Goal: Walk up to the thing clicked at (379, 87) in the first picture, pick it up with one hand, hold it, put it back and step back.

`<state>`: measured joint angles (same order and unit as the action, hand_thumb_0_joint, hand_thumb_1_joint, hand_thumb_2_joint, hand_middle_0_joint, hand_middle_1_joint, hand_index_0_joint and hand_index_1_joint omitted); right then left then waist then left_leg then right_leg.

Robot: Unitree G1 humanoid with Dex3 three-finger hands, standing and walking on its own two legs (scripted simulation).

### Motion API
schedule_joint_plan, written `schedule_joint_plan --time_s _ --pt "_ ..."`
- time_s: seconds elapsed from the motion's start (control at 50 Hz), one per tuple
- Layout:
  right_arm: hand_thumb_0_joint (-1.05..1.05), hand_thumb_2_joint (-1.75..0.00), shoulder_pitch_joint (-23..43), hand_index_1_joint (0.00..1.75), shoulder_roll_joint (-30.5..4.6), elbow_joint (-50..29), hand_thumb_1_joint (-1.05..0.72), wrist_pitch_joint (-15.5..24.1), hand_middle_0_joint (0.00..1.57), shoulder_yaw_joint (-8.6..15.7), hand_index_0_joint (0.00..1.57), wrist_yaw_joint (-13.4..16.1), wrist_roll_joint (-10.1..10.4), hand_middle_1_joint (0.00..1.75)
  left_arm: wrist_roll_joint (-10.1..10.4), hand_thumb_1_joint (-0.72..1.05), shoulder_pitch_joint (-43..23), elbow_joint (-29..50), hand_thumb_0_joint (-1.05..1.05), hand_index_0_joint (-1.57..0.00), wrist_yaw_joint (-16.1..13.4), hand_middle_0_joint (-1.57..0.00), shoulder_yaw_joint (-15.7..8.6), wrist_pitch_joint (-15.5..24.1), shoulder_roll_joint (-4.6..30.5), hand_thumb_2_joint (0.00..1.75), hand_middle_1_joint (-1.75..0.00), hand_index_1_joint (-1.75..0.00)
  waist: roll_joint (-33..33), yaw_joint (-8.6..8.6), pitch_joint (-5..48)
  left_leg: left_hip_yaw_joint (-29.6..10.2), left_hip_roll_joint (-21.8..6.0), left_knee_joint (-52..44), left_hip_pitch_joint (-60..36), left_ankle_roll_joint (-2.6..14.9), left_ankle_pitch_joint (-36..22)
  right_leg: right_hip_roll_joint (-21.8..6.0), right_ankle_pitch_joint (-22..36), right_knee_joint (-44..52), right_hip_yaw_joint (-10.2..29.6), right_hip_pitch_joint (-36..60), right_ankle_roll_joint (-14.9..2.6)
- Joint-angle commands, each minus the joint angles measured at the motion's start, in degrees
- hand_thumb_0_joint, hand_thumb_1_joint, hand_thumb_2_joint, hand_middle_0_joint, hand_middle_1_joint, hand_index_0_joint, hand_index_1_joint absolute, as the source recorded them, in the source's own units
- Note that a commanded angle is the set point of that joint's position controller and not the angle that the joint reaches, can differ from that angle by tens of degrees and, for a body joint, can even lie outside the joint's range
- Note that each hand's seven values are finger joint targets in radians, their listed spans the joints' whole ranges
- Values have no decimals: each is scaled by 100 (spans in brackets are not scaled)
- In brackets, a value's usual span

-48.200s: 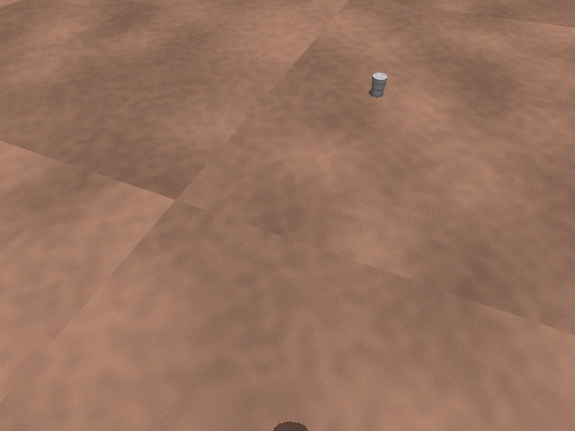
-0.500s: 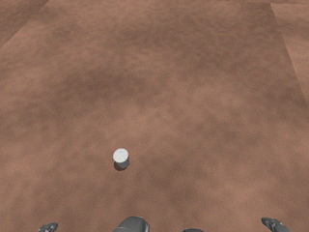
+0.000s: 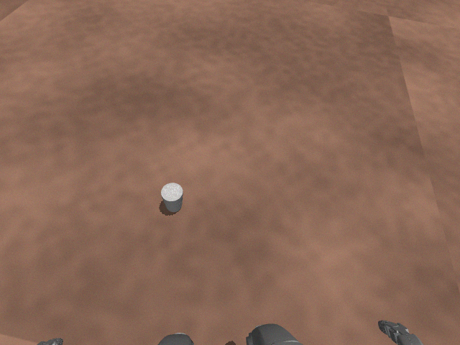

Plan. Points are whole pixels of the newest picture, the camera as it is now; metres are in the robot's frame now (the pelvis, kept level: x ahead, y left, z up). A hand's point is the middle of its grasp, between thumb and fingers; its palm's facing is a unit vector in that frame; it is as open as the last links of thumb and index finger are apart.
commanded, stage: step back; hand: left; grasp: from above
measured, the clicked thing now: (173, 198) +0.74 +0.23 -0.71
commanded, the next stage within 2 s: stand in 1.86 s
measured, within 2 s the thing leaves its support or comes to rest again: neither
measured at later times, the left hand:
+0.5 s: hand out of the picture -0.05 +0.23 -0.14, palm faces +0.03 -0.90 -0.43, open 7.4 cm
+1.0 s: hand out of the picture -0.29 +0.18 -0.15, palm faces +0.01 -0.91 -0.41, open 7.3 cm
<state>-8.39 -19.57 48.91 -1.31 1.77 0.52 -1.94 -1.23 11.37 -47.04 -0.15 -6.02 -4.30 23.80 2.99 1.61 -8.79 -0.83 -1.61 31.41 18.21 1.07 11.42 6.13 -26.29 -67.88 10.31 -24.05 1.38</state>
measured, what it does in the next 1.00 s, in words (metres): walks backwards: right foot, then left foot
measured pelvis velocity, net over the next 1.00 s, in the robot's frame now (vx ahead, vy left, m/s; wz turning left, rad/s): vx -0.33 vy -0.09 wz -0.03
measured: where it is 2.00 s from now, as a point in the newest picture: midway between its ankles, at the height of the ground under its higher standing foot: outside the picture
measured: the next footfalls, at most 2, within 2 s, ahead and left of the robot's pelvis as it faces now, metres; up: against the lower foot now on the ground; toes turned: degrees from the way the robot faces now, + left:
right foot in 0.16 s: -0.07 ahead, -0.16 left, +0.00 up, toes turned +0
left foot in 0.54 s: -0.18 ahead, +0.07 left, +0.00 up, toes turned +2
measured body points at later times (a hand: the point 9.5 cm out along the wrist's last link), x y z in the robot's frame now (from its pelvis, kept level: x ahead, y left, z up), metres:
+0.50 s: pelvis -0.18 -0.05 -0.01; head -0.11 -0.06 +0.43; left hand -0.06 +0.27 -0.11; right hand -0.11 -0.36 -0.14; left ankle -0.22 +0.07 -0.72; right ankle -0.11 -0.16 -0.73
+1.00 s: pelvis -0.33 -0.09 -0.01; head -0.32 -0.11 +0.44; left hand -0.29 +0.23 -0.12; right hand -0.21 -0.40 -0.13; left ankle -0.26 +0.06 -0.70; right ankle -0.34 -0.21 -0.73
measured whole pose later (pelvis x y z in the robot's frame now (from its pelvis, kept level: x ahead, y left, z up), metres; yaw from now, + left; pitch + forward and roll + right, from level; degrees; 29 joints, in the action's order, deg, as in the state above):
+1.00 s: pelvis -0.33 -0.09 -0.01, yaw -2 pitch -3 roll +0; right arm -8.3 -22.6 51.5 -3.6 2.8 -0.6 -1.5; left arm -2.9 15.5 -55.3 0.2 -3.3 -0.5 20.2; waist -2.3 3.0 -3.8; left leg -5.6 0.4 49.2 24.4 -0.2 24.8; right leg 0.8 -21.6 -36.3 3.1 -11.8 -1.2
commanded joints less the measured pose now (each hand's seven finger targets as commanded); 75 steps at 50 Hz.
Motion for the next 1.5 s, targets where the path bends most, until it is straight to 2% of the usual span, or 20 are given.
schedule_joint_plan --time_s 0.0,0.14,0.18,0.2,0.28,0.46,0.52,0.56,0.58,0.64,0.84,0.88,0.92,0.98,1.06,1.16,1.22,1.24,1.44,1.48 --pt "0 -90 -194 30 -1624 -461 -90 133 20 536 20 146 15 30 -3 90 -80 492 0 -20 -59 -20 -181 188 813 90 -30 -30 -1288 -414 1136 -1194 -1226 -644 -1669 1279 -1436 -261 -284 1259 -268 -345 187" --pt "0 -90 413 30 -1746 -681 -90 -93 20 533 20 72 94 30 -81 90 1094 -189 0 -20 17 -20 -236 239 964 90 -30 -30 -1197 94 1418 -891 -848 -24 71 541 -77 -598 981 4322 -793 1734 -349" --pt "0 -90 639 30 -1292 -862 -90 -68 20 456 20 162 162 30 -157 90 440 195 0 -20 43 -20 -463 208 1966 90 -30 -30 1393 275 705 -258 760 2185 1192 -137 2150 -2556 -141 5346 1969 255 -1428" --pt "0 -90 489 30 -1586 -765 -90 -101 20 569 20 219 109 30 -178 90 -224 476 0 -20 4 -20 -470 226 2194 90 -30 -30 1643 170 221 -743 472 3351 783 -227 2264 -3166 -654 5819 2636 -1011 -1894" --pt "0 -90 -345 30 -1312 -266 -90 -44 20 414 20 142 175 30 -143 90 -947 603 0 -20 -72 -20 -259 279 1095 90 -30 -30 603 -401 329 -806 965 3764 855 -158 1257 -1563 1492 4722 -92 -15 -933" --pt "0 -90 -592 30 -1159 -280 -90 158 20 338 20 196 43 30 -75 90 -60 742 0 -20 -194 -20 -241 149 1037 90 -30 -30 871 101 1513 -13 361 149 467 -176 1275 -1983 4408 3175 -1 2638 -1185" --pt "0 -90 -986 30 -1446 -84 -90 110 20 498 20 182 -15 30 -5 90 -321 873 0 -20 -121 -20 -102 56 930 90 -30 -30 128 -117 1514 -530 -98 -934 -929 147 -536 -1638 2699 2860 -156 1023 -659" --pt "0 -90 -460 30 -2477 -319 -90 61 20 638 20 127 -37 30 69 90 -784 960 0 -20 -187 -20 -143 60 929 90 -30 -30 -1820 -366 1195 -2864 -2132 -1194 -138 1538 -1756 -320 -1174 769 -688 -18 -207" --pt "0 -90 -154 30 -2374 -386 -90 108 20 653 20 160 -66 30 -3 90 -832 864 0 -20 -212 -20 -191 39 1085 90 -30 -30 -1653 -331 922 -3050 -2268 -1267 378 1715 -1653 -383 -1168 -68 -109 177 -211" --pt "0 -90 230 30 -1600 -506 -90 119 20 411 20 198 -91 30 102 90 -260 562 0 -20 -142 -20 -154 54 920 90 -30 -30 -879 119 868 -1173 -1211 -634 -419 1165 -2762 -72 -417 -649 71 -397 -250" --pt "0 -90 18 30 -1607 -271 -90 -98 20 456 20 -16 -14 30 -24 90 514 -341 0 -20 -111 -20 -87 596 786 90 -30 -30 -1247 -95 1390 -588 -753 324 -610 765 369 -388 791 5157 -1134 1647 -205" --pt "0 -90 -11 30 -914 -425 -90 -77 20 236 20 -28 53 30 -156 90 537 -392 0 -20 -148 -20 -252 677 1495 90 -30 -30 628 -30 1040 -365 199 1501 1580 71 1755 -1823 174 5120 1609 2200 -618" --pt "0 -90 431 30 -1559 -293 -90 -84 20 509 20 21 35 30 -194 90 -551 -34 0 -20 -147 -20 -288 619 1953 90 -30 -30 670 35 91 -1001 -58 2391 208 -122 1850 -2946 -2051 5691 2515 -1039 -1553" --pt "0 -90 136 30 -1333 5 -90 1 20 395 20 -89 123 30 -122 90 -671 -139 0 -20 -148 -20 -144 711 1239 90 -30 -30 256 -213 -2 -851 362 2162 807 -175 1069 -1793 -418 5120 586 353 -1010" --pt "0 -90 261 30 -1298 6 -90 138 20 349 20 -145 9 30 -163 90 61 -333 0 -20 -74 -20 -219 744 1408 90 -30 -30 731 214 233 -522 241 1127 940 -266 1432 -1857 -1027 5107 691 1206 -1034" --pt "0 -90 -340 30 -1287 338 -90 314 20 467 20 -156 -22 30 -105 90 -134 -246 0 -20 12 -20 -95 576 1230 90 -30 -30 638 -121 624 69 433 -942 -897 -86 865 -1665 104 4184 -99 712 -861" --pt "0 -90 -926 30 -2295 429 -90 386 20 727 20 -107 -55 30 -4 90 -522 -176 0 -20 -24 -20 -35 584 983 90 -30 -30 -1197 -473 762 -3554 -1686 -1907 -1465 1176 2850 -653 -704 1547 -1074 -1028 -317" --pt "0 -90 -854 30 -2293 401 -90 381 20 752 20 -114 -35 30 -43 90 -598 -179 0 -20 -23 -20 -94 593 1270 90 -30 -30 -913 -467 431 -3557 -1774 -2015 -915 1411 3273 -881 -668 1303 -673 -872 -361" --pt "0 -90 15 30 -1282 147 -90 250 20 342 20 -64 109 30 10 90 306 -711 0 -20 -24 -20 -72 741 813 90 -30 -30 -1086 195 821 -839 -512 -96 382 469 -265 -505 1506 4274 -1368 2076 -244" --pt "0 -90 -98 30 -763 13 -90 218 20 162 20 0 188 30 -118 90 594 -766 0 -20 -117 -20 -207 768 1410 90 -30 -30 508 334 1042 -603 505 1382 1365 32 1372 -1933 972 5019 815 2575 -586"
